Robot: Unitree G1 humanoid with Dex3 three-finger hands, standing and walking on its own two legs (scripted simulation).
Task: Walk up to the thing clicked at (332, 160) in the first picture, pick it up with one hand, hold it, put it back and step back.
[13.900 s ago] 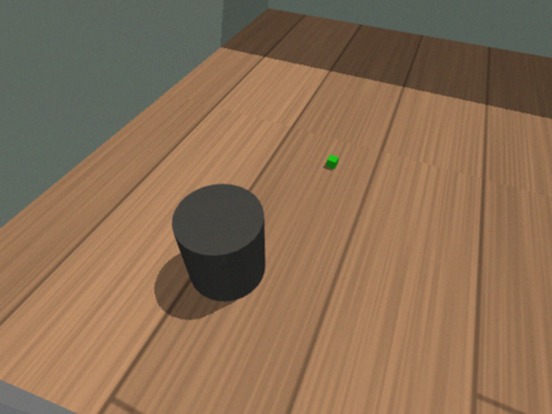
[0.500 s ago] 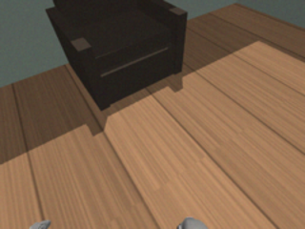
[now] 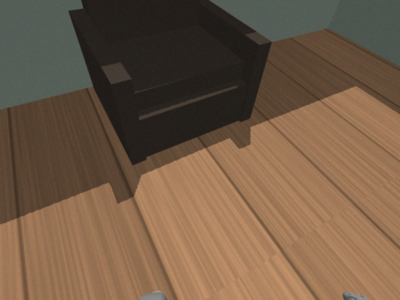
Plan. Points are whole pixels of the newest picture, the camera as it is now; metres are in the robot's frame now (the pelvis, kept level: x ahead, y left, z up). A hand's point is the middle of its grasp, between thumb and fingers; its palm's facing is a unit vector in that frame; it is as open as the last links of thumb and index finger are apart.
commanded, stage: walk up
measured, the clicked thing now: out of the picture -0.68 +1.05 -0.73
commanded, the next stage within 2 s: none
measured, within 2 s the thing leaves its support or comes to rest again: neither
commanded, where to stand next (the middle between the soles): +0.38 +0.02 m, yaw -2 degrees
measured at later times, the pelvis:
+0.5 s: pelvis +0.19 -0.04 +0.01, yaw +14 degrees
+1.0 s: pelvis +0.35 -0.04 -0.01, yaw +35 degrees
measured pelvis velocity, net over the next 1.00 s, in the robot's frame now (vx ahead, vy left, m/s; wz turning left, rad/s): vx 0.35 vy -0.04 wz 0.61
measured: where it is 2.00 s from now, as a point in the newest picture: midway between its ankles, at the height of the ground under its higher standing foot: (210, 267)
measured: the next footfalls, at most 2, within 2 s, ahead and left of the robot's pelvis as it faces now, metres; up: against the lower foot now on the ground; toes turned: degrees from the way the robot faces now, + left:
right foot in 0.46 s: +0.35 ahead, -0.12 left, +0.00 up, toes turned +15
left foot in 0.92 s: +0.42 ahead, +0.12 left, +0.00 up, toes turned +37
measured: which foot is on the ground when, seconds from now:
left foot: down 0.00-0.48, up 0.50-0.90, down 0.92-1.00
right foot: up 0.00-0.44, down 0.46-0.94, up 0.96-1.00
